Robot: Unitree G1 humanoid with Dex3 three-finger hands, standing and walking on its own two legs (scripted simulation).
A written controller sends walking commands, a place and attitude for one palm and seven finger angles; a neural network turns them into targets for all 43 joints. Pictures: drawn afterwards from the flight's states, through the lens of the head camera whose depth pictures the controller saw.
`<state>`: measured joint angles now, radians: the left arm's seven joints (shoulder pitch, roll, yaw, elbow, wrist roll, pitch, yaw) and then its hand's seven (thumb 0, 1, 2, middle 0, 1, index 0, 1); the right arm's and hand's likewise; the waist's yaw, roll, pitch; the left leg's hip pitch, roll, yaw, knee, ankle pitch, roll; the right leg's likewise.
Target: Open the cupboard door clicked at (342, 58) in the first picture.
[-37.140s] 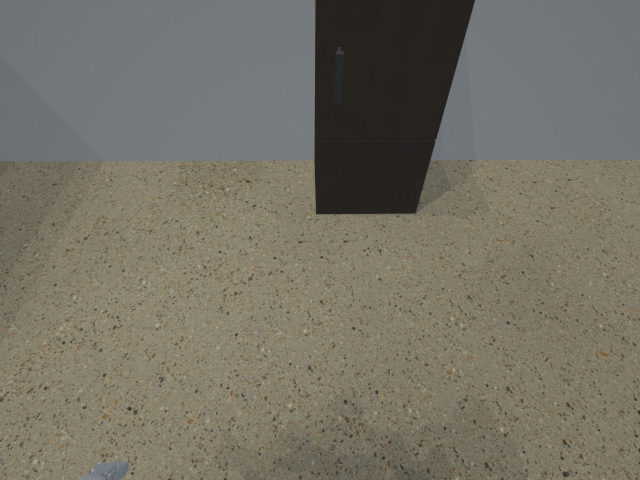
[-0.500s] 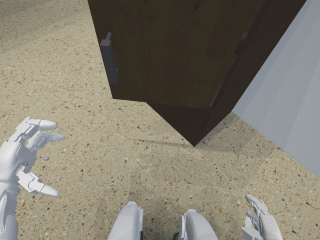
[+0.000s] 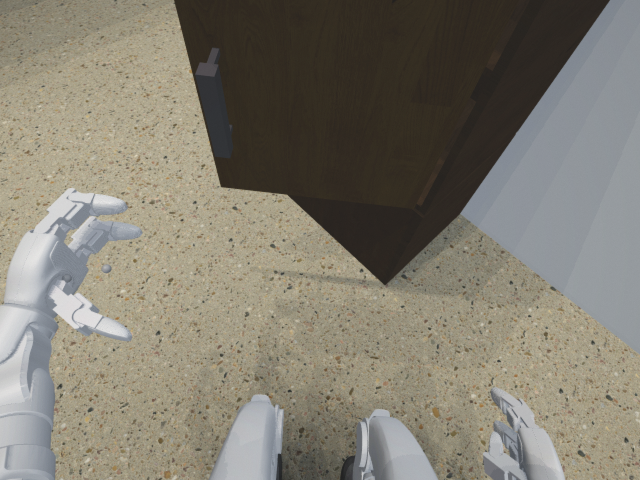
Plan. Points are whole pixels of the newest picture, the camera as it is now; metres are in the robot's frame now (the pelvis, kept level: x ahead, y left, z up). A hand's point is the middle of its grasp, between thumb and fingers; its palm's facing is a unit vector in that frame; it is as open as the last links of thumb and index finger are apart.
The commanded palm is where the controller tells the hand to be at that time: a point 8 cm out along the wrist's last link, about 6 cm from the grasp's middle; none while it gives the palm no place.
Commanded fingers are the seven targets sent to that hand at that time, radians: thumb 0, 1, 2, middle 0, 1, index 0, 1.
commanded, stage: move the hooked fingers beside the handle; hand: left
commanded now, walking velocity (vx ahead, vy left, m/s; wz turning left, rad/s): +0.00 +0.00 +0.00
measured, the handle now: (219, 105) +0.62 +0.20 +0.03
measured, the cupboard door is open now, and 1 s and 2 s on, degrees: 41 41 41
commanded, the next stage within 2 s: none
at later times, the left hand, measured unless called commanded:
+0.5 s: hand (137, 205) +0.42 +0.26 +0.04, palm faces -0.05 -1.00 -0.02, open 14.0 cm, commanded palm +0.41 +0.31 +0.04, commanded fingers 0.00 -0.50 0.30 -0.30 -1.20 -0.30 -1.20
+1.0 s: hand (164, 154) +0.51 +0.25 +0.03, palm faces -0.02 -1.00 -0.03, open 14.0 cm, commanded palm +0.51 +0.28 +0.03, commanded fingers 0.00 -0.50 0.30 -0.30 -1.20 -0.30 -1.20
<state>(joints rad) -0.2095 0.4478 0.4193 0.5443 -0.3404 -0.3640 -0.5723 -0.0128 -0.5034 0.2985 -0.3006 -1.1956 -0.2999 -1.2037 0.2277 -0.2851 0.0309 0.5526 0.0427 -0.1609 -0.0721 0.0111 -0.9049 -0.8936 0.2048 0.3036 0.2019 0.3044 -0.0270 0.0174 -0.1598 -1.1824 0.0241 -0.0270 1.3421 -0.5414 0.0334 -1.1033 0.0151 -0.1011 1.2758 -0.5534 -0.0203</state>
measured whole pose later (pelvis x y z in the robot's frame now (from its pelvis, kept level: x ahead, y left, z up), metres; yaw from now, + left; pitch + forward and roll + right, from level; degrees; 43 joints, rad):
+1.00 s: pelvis -0.01 +0.00 -0.03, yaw -3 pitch +29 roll -6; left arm -0.91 0.70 0.51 1.17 -0.11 -0.41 -0.45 -0.01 -0.50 0.30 -0.30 -1.20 -0.30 -1.20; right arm 0.31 -0.30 0.07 0.60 0.00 0.04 -0.04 0.00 -0.91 -0.89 0.20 0.30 0.20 0.30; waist -0.18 0.03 -0.14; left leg -1.40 0.05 -0.03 1.44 -0.55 0.04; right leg -1.32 0.04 -0.10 1.35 -0.55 -0.02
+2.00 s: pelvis +0.01 +0.01 -0.03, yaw -5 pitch +33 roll -9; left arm -1.08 0.81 0.50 1.21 -0.03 -0.33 -0.40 -0.01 -0.50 0.30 -0.30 -1.20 -0.30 -1.20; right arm 0.34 -0.28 0.11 0.56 -0.02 0.09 -0.01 0.00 -0.91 -0.89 0.20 0.30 0.20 0.30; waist -0.25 0.04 -0.12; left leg -1.47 0.06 -0.05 1.46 -0.58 0.05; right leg -1.37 0.05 -0.12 1.33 -0.55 0.00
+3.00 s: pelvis +0.00 +0.01 -0.03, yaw -4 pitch +33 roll -8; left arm -1.07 0.69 0.45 1.19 -0.04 -0.36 -0.31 -0.01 -0.50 0.30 -0.30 -1.20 -0.30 -1.21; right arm 0.35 -0.26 0.09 0.60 -0.03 0.08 0.01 0.00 -0.91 -0.89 0.20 0.30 0.20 0.30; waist -0.24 0.05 -0.13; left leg -1.47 0.06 -0.05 1.46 -0.57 0.04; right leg -1.38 0.05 -0.11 1.35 -0.55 -0.01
